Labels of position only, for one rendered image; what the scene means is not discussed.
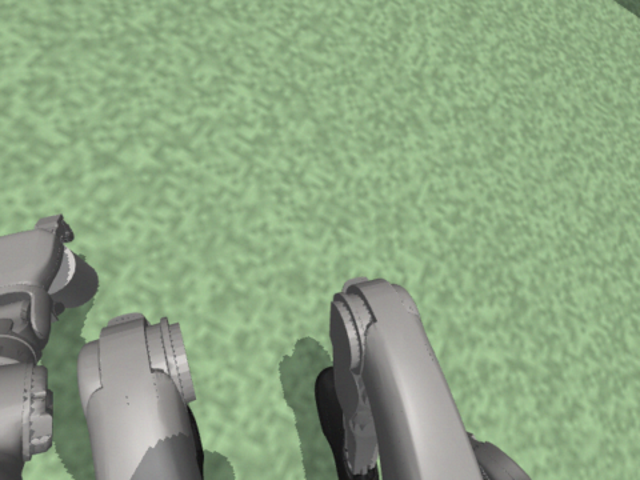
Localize right robot foot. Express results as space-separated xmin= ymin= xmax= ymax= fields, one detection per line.
xmin=315 ymin=366 xmax=379 ymax=480

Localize left robot foot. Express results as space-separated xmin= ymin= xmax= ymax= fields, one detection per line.
xmin=187 ymin=405 xmax=204 ymax=480

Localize right robot hand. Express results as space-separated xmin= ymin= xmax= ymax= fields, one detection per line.
xmin=466 ymin=431 xmax=532 ymax=480

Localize left robot hand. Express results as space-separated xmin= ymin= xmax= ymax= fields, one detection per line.
xmin=0 ymin=214 xmax=74 ymax=323

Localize left robot arm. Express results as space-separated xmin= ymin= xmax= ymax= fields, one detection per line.
xmin=0 ymin=285 xmax=53 ymax=480

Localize can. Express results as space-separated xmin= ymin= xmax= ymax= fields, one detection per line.
xmin=48 ymin=245 xmax=99 ymax=308

